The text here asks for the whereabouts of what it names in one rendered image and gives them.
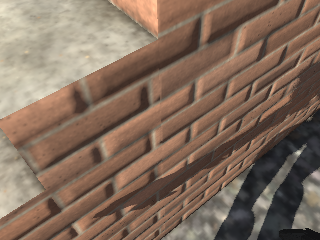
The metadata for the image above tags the robot right hand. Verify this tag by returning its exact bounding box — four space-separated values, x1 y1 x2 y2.
279 228 320 240

